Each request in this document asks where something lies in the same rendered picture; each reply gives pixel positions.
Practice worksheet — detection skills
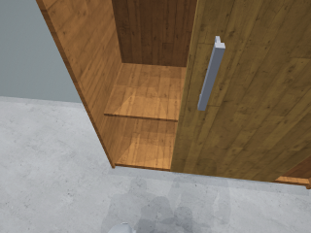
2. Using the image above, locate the robot left thigh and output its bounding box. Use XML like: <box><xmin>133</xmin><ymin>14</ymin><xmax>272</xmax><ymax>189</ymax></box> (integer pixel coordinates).
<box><xmin>108</xmin><ymin>223</ymin><xmax>136</xmax><ymax>233</ymax></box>

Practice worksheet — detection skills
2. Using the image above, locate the wardrobe door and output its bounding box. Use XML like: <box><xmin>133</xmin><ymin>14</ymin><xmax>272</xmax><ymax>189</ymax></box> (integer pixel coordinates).
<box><xmin>170</xmin><ymin>0</ymin><xmax>311</xmax><ymax>183</ymax></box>
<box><xmin>281</xmin><ymin>155</ymin><xmax>311</xmax><ymax>180</ymax></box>

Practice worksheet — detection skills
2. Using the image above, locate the handle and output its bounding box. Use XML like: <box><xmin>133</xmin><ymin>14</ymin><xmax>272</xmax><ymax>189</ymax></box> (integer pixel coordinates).
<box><xmin>197</xmin><ymin>36</ymin><xmax>225</xmax><ymax>111</ymax></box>

